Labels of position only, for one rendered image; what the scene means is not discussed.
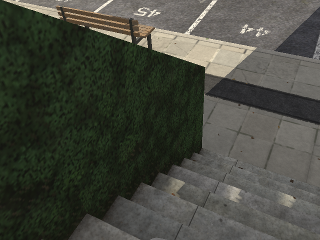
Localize stairs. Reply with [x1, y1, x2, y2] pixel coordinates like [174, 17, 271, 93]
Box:
[41, 148, 320, 240]

